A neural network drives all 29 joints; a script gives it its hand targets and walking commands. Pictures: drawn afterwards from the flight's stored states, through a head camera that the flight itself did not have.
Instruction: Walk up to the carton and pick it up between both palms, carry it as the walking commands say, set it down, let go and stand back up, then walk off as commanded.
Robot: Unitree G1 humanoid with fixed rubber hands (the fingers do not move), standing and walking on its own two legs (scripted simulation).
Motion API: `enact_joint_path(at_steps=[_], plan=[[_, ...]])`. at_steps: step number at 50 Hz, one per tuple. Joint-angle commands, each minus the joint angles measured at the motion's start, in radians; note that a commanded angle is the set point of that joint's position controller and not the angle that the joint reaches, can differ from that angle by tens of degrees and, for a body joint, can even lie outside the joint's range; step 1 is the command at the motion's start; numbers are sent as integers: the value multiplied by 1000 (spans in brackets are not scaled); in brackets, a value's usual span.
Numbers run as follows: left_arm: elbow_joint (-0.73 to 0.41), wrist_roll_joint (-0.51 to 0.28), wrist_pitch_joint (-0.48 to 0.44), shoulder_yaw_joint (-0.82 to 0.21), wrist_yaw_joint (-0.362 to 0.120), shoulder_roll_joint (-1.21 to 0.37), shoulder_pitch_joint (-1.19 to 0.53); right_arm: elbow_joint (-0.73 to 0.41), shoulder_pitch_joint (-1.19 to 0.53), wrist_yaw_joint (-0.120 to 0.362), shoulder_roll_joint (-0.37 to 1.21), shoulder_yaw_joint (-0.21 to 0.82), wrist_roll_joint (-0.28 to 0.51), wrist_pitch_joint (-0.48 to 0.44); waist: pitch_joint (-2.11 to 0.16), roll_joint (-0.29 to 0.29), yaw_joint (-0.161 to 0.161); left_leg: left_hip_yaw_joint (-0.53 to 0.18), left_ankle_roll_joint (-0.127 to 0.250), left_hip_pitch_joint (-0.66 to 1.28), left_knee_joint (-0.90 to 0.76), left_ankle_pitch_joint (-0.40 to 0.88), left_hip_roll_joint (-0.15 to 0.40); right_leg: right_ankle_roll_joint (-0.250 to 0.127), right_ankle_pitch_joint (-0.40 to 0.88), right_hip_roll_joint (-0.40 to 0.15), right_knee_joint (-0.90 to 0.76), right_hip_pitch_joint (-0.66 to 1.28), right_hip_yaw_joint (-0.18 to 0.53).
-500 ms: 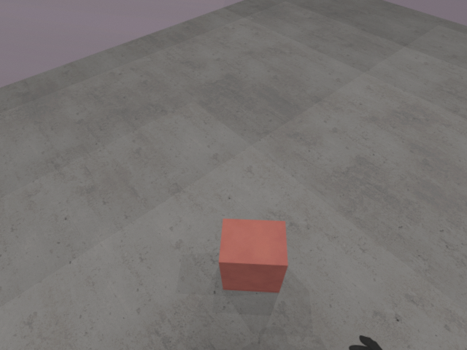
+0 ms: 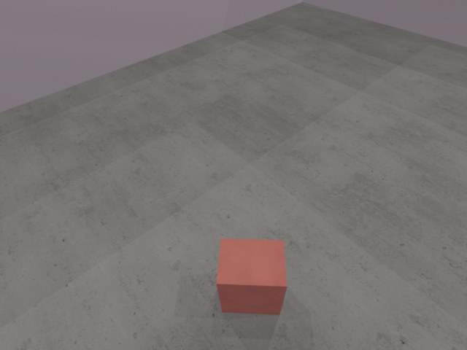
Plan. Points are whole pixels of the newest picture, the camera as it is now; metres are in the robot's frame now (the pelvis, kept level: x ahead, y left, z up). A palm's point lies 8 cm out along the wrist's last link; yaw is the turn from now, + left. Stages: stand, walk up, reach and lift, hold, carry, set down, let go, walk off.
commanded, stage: walk up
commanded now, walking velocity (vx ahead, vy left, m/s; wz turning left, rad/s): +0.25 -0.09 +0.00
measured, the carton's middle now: (251, 278) +0.50 -0.04 -0.61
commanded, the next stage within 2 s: stand in 0.80 s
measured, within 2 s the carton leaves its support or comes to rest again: neither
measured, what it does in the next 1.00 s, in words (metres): walks ahead: right foot, then left foot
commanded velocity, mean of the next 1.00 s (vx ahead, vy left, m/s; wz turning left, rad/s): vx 0.09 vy -0.07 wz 0.00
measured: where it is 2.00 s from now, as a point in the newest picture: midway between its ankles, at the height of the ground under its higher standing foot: outside the picture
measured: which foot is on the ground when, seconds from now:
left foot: down 0.00-0.38, up 0.40-0.64, down 0.66-1.00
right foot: down 0.00-0.10, up 0.12-0.36, down 0.38-1.00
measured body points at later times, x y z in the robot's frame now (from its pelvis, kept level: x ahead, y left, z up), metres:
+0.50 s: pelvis +0.11 -0.04 +0.00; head +0.13 -0.06 +0.45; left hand +0.19 +0.20 -0.13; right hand +0.13 -0.27 -0.16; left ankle +0.02 +0.11 -0.70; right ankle +0.13 -0.13 -0.73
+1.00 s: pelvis +0.12 -0.04 +0.00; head +0.13 -0.03 +0.45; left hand +0.20 +0.20 -0.14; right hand +0.16 -0.26 -0.15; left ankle +0.09 +0.10 -0.73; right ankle +0.13 -0.13 -0.73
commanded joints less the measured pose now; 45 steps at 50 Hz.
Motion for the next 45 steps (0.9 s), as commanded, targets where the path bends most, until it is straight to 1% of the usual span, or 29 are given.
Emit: enact_joint_path(at_steps=[1,2,3,4,5,6,7,8,9,11,13,15,16,17,18,19,20,21,22,24,28,31,33,34,35,37,40,42,45], plan=[[108,24,-44,42,12,135,171,-117,-113,6,-67,-31,-25,-50,98,-167,82,22,3,-264,112,-154,17,-138,314,-254,-325,204,277],[103,19,-37,42,10,147,123,-116,-71,3,-97,-39,-25,-49,112,-182,53,30,6,-182,50,-129,14,-112,334,-202,-266,135,192],[81,14,-30,44,6,151,50,-88,9,-4,-102,-42,-20,-49,81,-173,0,53,10,1,-66,-19,-1,-72,382,-142,-174,36,95],[53,10,-34,41,4,138,-22,-39,184,-18,-158,-66,-23,-56,4,-58,-88,-46,28,282,-150,159,62,-19,517,-85,34,-103,41],[23,7,-40,35,3,87,-11,-4,343,-35,-258,-95,-33,-62,-108,212,-126,-388,103,510,-227,502,329,47,276,9,305,-305,-8],[12,17,-33,43,8,87,-37,18,402,-41,-300,-104,-27,-53,-77,263,-129,-511,200,609,-218,781,444,59,-154,48,417,-478,1],[-3,25,-29,39,4,80,-81,24,408,-41,-258,-101,-26,-52,-37,202,-119,-506,226,568,-216,828,453,59,-162,-3,500,-525,37],[-13,26,-30,32,-4,73,-110,7,375,-42,-224,-90,-27,-56,-14,141,-96,-453,215,523,-221,821,431,59,-117,-24,532,-536,45],[-18,24,-28,28,-14,61,-125,-2,336,-44,-197,-82,-29,-59,1,131,-85,-416,205,479,-243,794,413,62,-74,-45,519,-536,59],[-11,12,-18,20,-31,40,-100,-19,250,-48,-174,-72,-40,-60,18,183,-45,-308,178,365,-285,690,376,79,-47,-64,392,-456,58],[-18,4,-11,9,-43,31,-104,-53,170,-44,-191,-79,-43,-52,60,239,-24,-252,153,273,-315,555,362,84,-41,-71,226,-386,46],[7,3,-16,1,-46,33,-59,-68,110,-37,-188,-80,-41,-45,64,231,7,-175,107,149,-317,380,313,75,58,-62,60,-240,17],[34,4,-20,0,-46,32,-13,-68,84,-30,-189,-80,-35,-40,67,224,36,-122,81,63,-291,276,277,72,173,-48,-49,-117,-17],[70,6,-26,4,-40,43,68,-62,68,-22,-183,-77,-32,-34,48,190,68,-74,64,3,-198,227,228,68,241,-6,-130,6,-63],[107,12,-40,10,-26,75,161,-51,110,-15,-124,-56,-30,-34,-18,55,90,-14,41,-45,0,178,150,44,262,-40,-208,155,-16],[108,20,-52,18,0,165,188,-55,164,-16,12,-24,-29,-39,-19,-284,71,76,-37,-123,255,-130,-4,-13,600,-307,-343,169,295],[97,6,-44,7,17,181,137,-43,192,-31,20,-26,-7,-14,-4,-278,19,3,-45,-88,308,-319,-18,-110,1112,-373,-286,98,363],[103,7,-49,7,22,152,131,-31,166,-38,-26,-35,-2,-4,24,-194,23,-39,-43,-74,342,-322,-4,-167,1288,-335,-215,72,307],[83,5,-55,7,28,141,114,-24,178,-34,-39,-33,-5,3,10,-135,15,-47,-30,-103,329,-290,-5,-154,1267,-336,-218,122,286],[62,-7,-41,-8,43,112,44,-5,161,-28,-28,-34,-4,10,-4,-170,2,-43,-36,-63,263,-251,15,-143,1108,-284,-228,104,210],[59,-3,-24,-19,47,90,34,2,126,-30,-7,-27,3,33,46,-163,9,-40,-38,11,115,-175,9,-144,864,-253,-261,21,197],[55,-11,-10,-11,42,100,-18,28,149,-35,-6,-27,3,16,38,-124,-14,-44,-31,150,-167,171,17,-94,628,-206,-230,-22,169],[48,-16,-6,-1,38,78,-9,37,135,-31,-52,-32,-8,-6,-4,-12,19,-106,-9,186,-201,386,98,-33,434,-121,-197,-31,111],[51,-20,-3,-4,38,53,7,31,102,-27,-62,-30,-6,-10,8,71,36,-134,11,149,-212,367,113,-6,317,-82,-203,-27,92],[65,-15,-2,-8,38,39,30,21,62,-29,-70,-31,-10,-12,22,125,44,-144,26,136,-232,346,118,1,305,-67,-195,-22,82],[89,-8,-4,-1,39,49,36,38,56,-35,-59,-26,-11,-20,44,123,39,-137,28,102,-246,396,113,-5,384,-75,-177,22,79],[100,-9,-11,0,38,57,41,55,71,-39,-38,-22,-12,-25,8,85,35,-108,19,130,-235,402,97,-9,463,-86,-192,33,81],[98,-2,-6,9,37,47,33,53,77,-37,-46,-29,-27,-27,36,73,28,-109,26,105,-257,256,107,-4,363,-69,-204,21,77],[99,0,-10,4,35,39,29,56,75,-37,-29,-26,-26,-23,57,54,31,-97,24,92,-243,237,90,-9,394,-86,-233,13,95]])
